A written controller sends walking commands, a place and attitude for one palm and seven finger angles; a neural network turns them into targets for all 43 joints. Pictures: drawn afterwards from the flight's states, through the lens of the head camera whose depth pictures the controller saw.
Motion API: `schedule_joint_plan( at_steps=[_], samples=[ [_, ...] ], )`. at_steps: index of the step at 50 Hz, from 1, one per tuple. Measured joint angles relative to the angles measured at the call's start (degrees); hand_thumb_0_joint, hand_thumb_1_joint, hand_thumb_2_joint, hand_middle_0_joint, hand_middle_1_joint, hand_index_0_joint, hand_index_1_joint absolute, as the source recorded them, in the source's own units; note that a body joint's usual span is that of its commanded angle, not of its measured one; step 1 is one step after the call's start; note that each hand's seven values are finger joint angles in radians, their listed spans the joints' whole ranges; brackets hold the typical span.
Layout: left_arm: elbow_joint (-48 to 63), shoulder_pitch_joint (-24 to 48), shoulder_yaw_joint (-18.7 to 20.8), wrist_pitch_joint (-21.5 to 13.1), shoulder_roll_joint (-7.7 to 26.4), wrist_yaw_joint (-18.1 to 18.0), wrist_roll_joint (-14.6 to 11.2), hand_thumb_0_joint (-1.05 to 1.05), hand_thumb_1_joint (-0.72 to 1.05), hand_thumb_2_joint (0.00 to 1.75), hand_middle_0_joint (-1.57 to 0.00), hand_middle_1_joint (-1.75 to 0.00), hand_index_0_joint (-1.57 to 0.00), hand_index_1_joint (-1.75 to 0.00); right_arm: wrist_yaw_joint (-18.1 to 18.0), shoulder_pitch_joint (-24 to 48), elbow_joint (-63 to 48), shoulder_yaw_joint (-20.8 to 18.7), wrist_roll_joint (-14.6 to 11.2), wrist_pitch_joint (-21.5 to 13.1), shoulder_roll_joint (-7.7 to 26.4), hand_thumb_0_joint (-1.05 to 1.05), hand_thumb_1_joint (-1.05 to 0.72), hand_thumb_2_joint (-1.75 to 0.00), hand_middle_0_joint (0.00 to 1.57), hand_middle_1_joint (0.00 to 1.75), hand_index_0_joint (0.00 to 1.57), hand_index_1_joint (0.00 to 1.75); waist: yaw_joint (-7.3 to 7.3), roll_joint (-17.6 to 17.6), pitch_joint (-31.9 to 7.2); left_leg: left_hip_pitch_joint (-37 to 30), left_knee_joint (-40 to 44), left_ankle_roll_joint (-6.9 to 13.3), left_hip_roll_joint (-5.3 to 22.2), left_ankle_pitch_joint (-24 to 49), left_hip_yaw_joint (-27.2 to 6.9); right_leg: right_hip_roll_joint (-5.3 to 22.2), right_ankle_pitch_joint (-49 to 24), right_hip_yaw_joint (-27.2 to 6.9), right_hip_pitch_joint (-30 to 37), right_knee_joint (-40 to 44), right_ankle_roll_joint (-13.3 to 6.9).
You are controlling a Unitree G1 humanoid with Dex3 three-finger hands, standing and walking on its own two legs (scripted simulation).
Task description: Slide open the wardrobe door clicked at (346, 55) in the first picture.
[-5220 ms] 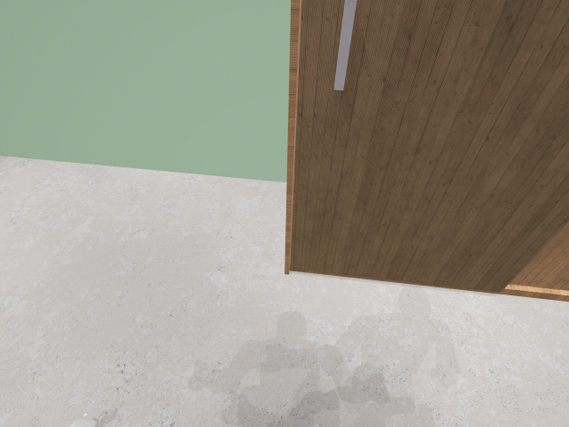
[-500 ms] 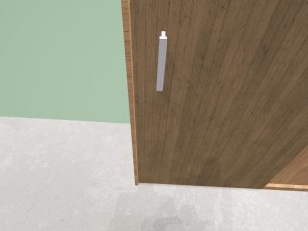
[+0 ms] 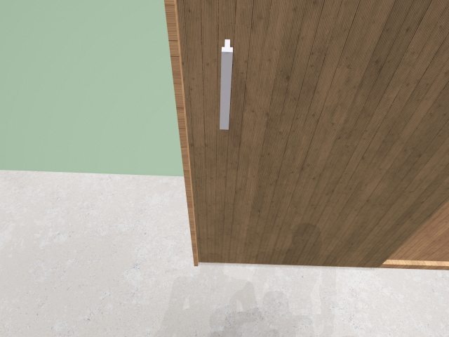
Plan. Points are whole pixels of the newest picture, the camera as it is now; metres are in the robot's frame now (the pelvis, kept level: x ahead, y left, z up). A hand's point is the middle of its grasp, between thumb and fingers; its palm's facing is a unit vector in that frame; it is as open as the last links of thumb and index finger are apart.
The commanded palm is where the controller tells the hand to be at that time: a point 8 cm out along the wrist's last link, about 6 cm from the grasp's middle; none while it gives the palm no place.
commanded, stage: look again from close up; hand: left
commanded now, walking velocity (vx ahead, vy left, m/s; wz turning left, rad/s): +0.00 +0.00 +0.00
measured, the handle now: (225, 86) +0.55 +0.04 +0.19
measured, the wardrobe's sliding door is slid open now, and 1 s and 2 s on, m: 0.00 0.00 0.00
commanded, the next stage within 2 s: none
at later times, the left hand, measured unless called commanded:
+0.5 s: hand out of the picture +0.02 +0.18 -0.18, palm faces -0.01 -0.98 -0.21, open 7.4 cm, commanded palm none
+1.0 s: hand out of the picture +0.03 +0.19 -0.17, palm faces +0.00 -0.97 -0.22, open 7.4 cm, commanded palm none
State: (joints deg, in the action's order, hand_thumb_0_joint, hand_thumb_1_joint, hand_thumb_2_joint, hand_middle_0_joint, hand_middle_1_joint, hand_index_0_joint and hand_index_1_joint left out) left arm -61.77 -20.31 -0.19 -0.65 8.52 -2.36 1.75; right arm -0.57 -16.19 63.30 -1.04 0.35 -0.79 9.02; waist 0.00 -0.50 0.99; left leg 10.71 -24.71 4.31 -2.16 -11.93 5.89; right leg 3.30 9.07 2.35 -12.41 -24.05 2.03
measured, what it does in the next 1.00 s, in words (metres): stands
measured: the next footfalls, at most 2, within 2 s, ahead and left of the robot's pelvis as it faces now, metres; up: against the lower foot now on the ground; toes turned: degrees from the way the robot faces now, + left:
none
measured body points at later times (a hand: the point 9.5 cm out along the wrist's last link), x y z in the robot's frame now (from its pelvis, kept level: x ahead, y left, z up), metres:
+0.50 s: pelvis +0.01 +0.00 +0.00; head +0.01 +0.00 +0.45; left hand +0.02 +0.23 -0.16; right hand +0.02 -0.25 -0.15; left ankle +0.02 +0.07 -0.74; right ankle +0.04 -0.14 -0.74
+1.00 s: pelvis +0.02 +0.00 +0.00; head +0.03 +0.01 +0.45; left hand +0.03 +0.24 -0.15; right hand +0.05 -0.25 -0.15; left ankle +0.02 +0.07 -0.74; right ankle +0.04 -0.14 -0.74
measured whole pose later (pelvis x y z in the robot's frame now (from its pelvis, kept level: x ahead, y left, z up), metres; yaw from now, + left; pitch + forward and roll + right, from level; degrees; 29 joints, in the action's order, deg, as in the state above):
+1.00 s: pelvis +0.02 +0.00 +0.00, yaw +0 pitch -2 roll +0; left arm -62.9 -15.3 -0.4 -0.5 11.8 -1.8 1.5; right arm -0.5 -12.6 64.8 -0.4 0.4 -1.1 11.8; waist 0.1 -0.8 2.2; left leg 7.0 -20.7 3.9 -2.3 -11.8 5.5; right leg 3.2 9.4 2.6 -9.0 -20.8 2.0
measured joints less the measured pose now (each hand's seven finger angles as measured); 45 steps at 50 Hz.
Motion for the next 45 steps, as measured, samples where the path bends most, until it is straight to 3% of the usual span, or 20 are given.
schedule_joint_plan(
  at_steps=[45],
  samples=[
    [-0.9, 4.9, -0.2, 0.1, 3.2, 0.5, -0.3, 0.01, 0.91, 0.89, -0.2, -0.3, -0.2, -0.3, 0.1, 3.5, 1.4, 0.6, 0.1, -0.2, 2.6, 0.0, -0.9, -0.9, 0.2, 0.3, 0.2, 0.3, 0.01, -0.3, 1.2, -3.4, 3.5, -0.4, -0.1, 0.1, -0.3, -0.2, 0.3, 0.2, 3.1, 3.0, 0.0]
  ],
)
